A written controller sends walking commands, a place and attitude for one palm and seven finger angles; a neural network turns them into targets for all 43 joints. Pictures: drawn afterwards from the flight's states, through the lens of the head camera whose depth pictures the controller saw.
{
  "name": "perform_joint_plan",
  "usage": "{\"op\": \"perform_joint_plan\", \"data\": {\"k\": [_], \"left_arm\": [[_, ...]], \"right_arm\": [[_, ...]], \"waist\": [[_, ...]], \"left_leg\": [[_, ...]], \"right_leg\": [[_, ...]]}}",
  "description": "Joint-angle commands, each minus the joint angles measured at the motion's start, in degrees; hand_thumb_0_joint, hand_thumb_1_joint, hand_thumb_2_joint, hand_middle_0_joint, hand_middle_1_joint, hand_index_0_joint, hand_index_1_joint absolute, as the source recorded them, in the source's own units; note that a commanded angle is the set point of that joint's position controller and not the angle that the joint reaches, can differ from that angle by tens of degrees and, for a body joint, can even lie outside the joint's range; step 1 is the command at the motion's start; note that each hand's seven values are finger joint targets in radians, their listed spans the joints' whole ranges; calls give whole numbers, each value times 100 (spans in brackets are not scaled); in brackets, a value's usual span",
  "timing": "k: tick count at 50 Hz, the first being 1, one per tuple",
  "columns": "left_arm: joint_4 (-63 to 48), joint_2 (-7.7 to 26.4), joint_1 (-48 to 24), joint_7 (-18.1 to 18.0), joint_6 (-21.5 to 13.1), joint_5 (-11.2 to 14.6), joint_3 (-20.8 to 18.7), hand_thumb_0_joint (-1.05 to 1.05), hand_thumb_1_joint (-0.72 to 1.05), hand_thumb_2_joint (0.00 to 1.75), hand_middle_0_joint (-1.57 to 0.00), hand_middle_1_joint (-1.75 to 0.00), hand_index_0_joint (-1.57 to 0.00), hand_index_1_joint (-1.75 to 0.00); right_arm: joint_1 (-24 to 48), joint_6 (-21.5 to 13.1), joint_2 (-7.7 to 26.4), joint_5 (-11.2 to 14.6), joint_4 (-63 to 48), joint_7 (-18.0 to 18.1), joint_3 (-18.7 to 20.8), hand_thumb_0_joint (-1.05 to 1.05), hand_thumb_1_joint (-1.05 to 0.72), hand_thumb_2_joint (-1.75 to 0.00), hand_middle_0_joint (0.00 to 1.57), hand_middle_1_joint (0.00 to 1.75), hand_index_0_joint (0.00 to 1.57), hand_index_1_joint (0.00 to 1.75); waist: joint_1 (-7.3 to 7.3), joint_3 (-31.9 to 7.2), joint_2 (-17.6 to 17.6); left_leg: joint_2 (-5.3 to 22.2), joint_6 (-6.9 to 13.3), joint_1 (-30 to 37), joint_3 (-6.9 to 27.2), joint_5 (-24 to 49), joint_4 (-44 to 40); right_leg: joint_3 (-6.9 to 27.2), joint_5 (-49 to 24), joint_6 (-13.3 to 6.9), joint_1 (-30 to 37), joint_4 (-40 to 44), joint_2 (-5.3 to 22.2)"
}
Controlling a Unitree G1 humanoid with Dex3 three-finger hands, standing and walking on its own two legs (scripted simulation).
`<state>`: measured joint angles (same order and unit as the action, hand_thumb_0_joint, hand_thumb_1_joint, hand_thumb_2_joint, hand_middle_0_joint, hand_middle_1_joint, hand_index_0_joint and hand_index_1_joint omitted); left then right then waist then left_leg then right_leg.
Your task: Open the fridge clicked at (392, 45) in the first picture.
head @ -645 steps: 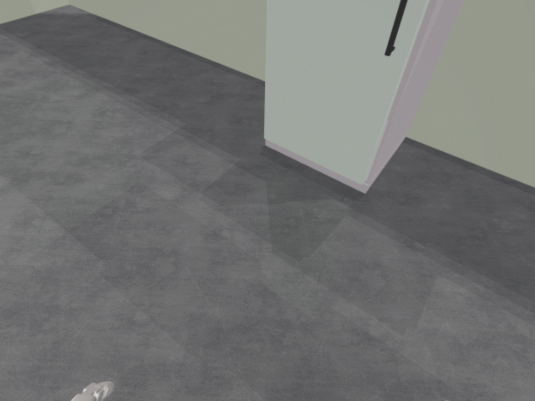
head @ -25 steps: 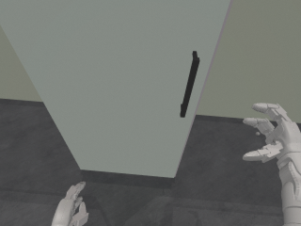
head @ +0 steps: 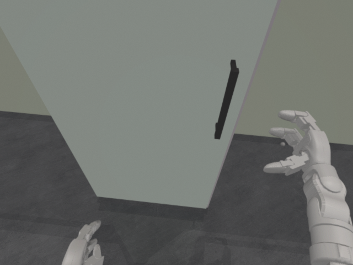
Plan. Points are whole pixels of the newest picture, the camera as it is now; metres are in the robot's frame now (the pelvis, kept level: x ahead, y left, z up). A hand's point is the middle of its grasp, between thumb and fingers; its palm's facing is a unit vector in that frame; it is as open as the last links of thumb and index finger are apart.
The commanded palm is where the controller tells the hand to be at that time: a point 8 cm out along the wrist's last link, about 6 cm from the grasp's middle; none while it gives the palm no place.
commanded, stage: move the hooked fingers beside the handle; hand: right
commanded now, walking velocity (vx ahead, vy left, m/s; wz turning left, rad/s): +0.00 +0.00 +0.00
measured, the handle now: (224, 103) +0.50 -0.09 +0.10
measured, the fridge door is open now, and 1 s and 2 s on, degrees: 0 0 0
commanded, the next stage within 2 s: none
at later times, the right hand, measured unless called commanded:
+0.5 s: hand (260, 124) +0.42 -0.16 +0.12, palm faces +0.04 +1.00 +0.02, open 14.0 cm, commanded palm +0.39 -0.21 +0.11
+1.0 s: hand (253, 122) +0.45 -0.16 +0.10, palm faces +0.08 +1.00 +0.01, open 14.0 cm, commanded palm +0.41 -0.20 +0.11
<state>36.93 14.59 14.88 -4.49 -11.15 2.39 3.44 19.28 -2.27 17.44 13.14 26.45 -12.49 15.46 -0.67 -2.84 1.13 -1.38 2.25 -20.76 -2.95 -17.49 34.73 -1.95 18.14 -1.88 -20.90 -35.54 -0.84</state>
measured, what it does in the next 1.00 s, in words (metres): stands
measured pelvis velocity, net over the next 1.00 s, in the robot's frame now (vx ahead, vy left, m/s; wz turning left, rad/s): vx -0.01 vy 0.00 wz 0.03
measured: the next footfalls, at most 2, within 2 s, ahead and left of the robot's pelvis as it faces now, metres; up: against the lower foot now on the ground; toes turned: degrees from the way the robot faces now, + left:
none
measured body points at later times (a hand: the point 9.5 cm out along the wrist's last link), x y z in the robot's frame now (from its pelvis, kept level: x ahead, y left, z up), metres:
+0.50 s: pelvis +0.00 +0.00 +0.00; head +0.02 +0.01 +0.44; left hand +0.09 +0.26 -0.11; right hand +0.41 -0.22 +0.12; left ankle +0.00 +0.09 -0.73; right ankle +0.00 -0.10 -0.73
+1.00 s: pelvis -0.01 +0.00 -0.01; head +0.04 +0.01 +0.44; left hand +0.05 +0.26 -0.13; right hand +0.44 -0.21 +0.10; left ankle +0.00 +0.09 -0.73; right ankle +0.00 -0.10 -0.73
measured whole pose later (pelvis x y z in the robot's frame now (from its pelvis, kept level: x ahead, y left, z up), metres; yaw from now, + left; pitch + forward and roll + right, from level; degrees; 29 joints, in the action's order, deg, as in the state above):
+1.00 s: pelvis -0.01 +0.00 -0.01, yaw +2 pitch +9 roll +0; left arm 37.3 15.1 21.5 -0.9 -4.8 0.6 2.1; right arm 39.5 -14.0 17.8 7.5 53.8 -4.7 17.2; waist -5.0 -3.9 1.0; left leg -2.4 2.6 -30.2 -1.8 -18.2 39.7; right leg -3.2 19.7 -1.8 -30.0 -40.9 0.4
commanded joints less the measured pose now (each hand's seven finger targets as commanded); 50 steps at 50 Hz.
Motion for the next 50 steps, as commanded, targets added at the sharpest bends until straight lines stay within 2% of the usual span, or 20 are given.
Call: {"op": "perform_joint_plan", "data": {"k": [1, 2, 3, 10, 13, 16, 19, 20, 22, 26, 29, 30, 31, 33, 35, 38, 40, 44, 45, 50], "left_arm": [[-774, 778, -182, -11, -195, 15, -360, 0, 90, 90, -20, -30, -20, -30], [-792, 748, -195, 6, -191, 23, -339, 0, 90, 90, -20, -30, -20, -30], [-762, 752, -157, 9, -192, 24, -344, 0, 90, 90, -20, -30, -20, -30], [-603, 825, -24, 24, -29, 6, -356, 0, 90, 90, -20, -30, -20, -30], [-596, 785, 3, 37, 44, -5, -344, 0, 90, 90, -20, -30, -20, -30], [-621, 773, 84, 70, 80, -29, -363, 0, 90, 90, -20, -30, -20, -30], [-585, 743, 168, 109, 64, -35, -384, 0, 90, 90, -20, -30, -20, -30], [-558, 773, 233, 121, 79, -39, -403, 0, 90, 90, -20, -30, -20, -30], [-517, 786, 274, 144, 95, -33, -407, 0, 90, 90, -20, -30, -20, -30], [-475, 852, 397, 168, 211, -42, -411, 0, 90, 90, -20, -30, -20, -30], [-521, 821, 463, 213, 230, -70, -426, 0, 90, 90, -20, -30, -20, -30], [-517, 838, 529, 220, 241, -87, -439, 0, 90, 90, -20, -30, -20, -30], [-530, 819, 518, 234, 228, -100, -452, 0, 90, 90, -20, -30, -20, -30], [-440, 805, 593, 254, 210, -113, -453, 0, 90, 90, -20, -30, -20, -30], [-365, 841, 695, 262, 231, -136, -461, 0, 90, 90, -20, -30, -20, -30], [-363, 847, 723, 302, 276, -146, -463, 0, 90, 90, -20, -30, -20, -30], [-408, 902, 794, 315, 354, -167, -456, 0, 90, 90, -20, -30, -20, -30], [-579, 880, 742, 325, 435, -149, -430, 0, 90, 90, -20, -30, -20, -30], [-604, 902, 776, 312, 461, -157, -447, 0, 90, 90, -20, -30, -20, -30], [-605, 823, 777, 302, 398, -138, -483, 0, 90, 90, -20, -30, -20, -30]], "right_arm": [[2290, -555, 1184, -2, -1302, 128, 317, 0, 50, -30, 30, 120, 30, 120], [2319, -595, 955, -13, -1331, 124, 107, 0, 50, -30, 30, 120, 30, 120], [2553, -644, 852, -5, -1321, 138, -13, 0, 50, -30, 30, 120, 30, 120], [2831, -599, 962, -76, -339, 295, 92, 0, 50, -30, 30, 120, 30, 120], [3385, -674, 1060, -184, -216, 399, 108, 0, 50, -30, 30, 120, 30, 120], [3631, -905, 1185, -217, -301, 477, 184, 0, 50, -30, 30, 120, 30, 120], [3836, -1130, 866, -222, -266, 500, -58, 0, 50, -30, 30, 120, 30, 120], [3754, -1141, 927, -218, -28, 507, -2, 0, 50, -30, 30, 120, 30, 120], [3771, -1120, 732, -215, 351, 514, -115, 0, 50, -30, 30, 120, 30, 120], [4004, -972, 1003, -330, 1084, 559, 87, 0, 50, -30, 30, 120, 30, 120], [4353, -1136, 918, -376, 941, 639, 36, 0, 50, -30, 30, 120, 30, 120], [4515, -1251, 1073, -377, 828, 698, 150, 0, 50, -30, 30, 120, 30, 120], [4785, -1386, 999, -389, 548, 735, 50, 0, 50, -30, 30, 120, 30, 120], [5044, -1549, 877, -410, 656, 820, -29, 0, 50, -30, 30, 120, 30, 120], [5029, -1619, 941, -463, 1042, 880, 10, 0, 50, -30, 30, 120, 30, 120], [4730, -1543, 911, -574, 1527, 916, 61, 0, 50, -30, 30, 120, 30, 120], [4277, -1440, 1268, -615, 1895, 908, 393, 0, 50, -30, 30, 120, 30, 120], [4424, -1438, 1287, -555, 1708, 802, 393, 0, 50, -30, 30, 120, 30, 120], [4381, -1505, 1545, -554, 1649, 804, 612, 0, 50, -30, 30, 120, 30, 120], [5272, -1921, 968, -527, 681, 725, -53, 0, 50, -30, 30, 120, 30, 120]], "waist": [[38, -1567, 57], [22, -1574, 265], [-60, -1594, 120], [-92, -1316, -320], [-140, -1445, 17], [-123, -1854, -2], [-173, -2044, 279], [-211, -1961, -136], [-251, -1755, -224], [-279, -1456, -203], [-259, -1758, 36], [-271, -1934, -211], [-301, -2229, 47], [-374, -2247, 166], [-425, -2072, -273], [-345, -1958, -35], [-238, -1931, -358], [-253, -1869, -262], [-204, -1940, -491], [-438, -2400, 293]], "left_leg": [[126, -29, 620, 246, 1775, -313], [123, -19, 575, 244, 1778, -302], [106, -28, 491, 217, 1740, -305], [115, -53, 378, 252, 1409, -356], [141, -51, 363, 319, 1378, -335], [126, -49, 582, 365, 1639, -240], [80, -21, 459, 311, 1828, -148], [67, -42, 464, 297, 1796, -159], [62, -64, 360, 306, 1738, -192], [96, -73, 197, 343, 1472, -223], [76, -43, 195, 345, 1535, -142], [54, -43, 293, 324, 1613, -84], [49, -49, 333, 360, 1747, -40], [18, -46, 120, 321, 1694, 4], [-9, -62, 78, 299, 1601, 9], [5, -43, -23, 289, 1550, 39], [15, -52, 228, 327, 1663, 38], [48, -71, 330, 429, 1662, 6], [38, -73, 466, 451, 1696, 32], [-36, -30, 57, 381, 1757, 128]], "right_leg": [[300, -1525, 36, 603, 360, 130], [291, -1561, 50, 671, 353, 115], [324, -1534, 48, 746, 337, 125], [310, -1030, 7, 271, 321, 101], [274, -946, 3, 241, 297, 53], [257, -1162, -10, 269, 208, 60], [256, -1419, 26, 540, 140, 71], [277, -1364, 2, 395, 109, 98], [241, -1187, -11, 247, 142, 78], [209, -874, -28, -138, 136, 40], [203, -995, -17, -7, 83, 29], [248, -1086, -25, 5, 41, 48], [223, -1214, -19, 175, 9, 44], [250, -1226, 9, 317, -53, 63], [286, -1135, -15, 104, -69, 79], [239, -1021, 0, -17, -44, 47], [197, -1030, -32, -343, -51, 28], [87, -856, -49, -547, -58, 7], [98, -891, -61, -623, -85, 23], [185, -1216, -36, 227, -200, 70]]}}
